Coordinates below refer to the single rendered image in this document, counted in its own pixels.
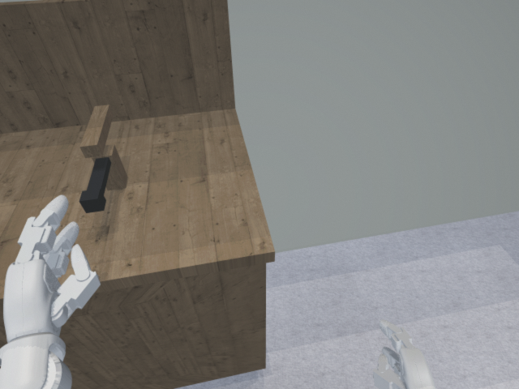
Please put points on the robot left hand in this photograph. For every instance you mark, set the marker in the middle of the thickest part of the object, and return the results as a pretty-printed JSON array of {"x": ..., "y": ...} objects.
[{"x": 31, "y": 282}]

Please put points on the robot right hand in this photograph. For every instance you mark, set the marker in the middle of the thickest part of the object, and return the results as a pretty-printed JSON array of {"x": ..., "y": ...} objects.
[{"x": 411, "y": 370}]

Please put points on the counter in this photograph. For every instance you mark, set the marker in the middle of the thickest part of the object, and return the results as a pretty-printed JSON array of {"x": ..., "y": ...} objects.
[{"x": 182, "y": 245}]

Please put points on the tap lever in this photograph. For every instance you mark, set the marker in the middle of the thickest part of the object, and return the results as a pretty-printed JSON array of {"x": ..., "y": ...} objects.
[{"x": 93, "y": 199}]

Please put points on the left robot forearm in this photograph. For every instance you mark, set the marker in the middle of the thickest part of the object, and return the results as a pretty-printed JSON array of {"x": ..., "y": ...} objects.
[{"x": 34, "y": 361}]

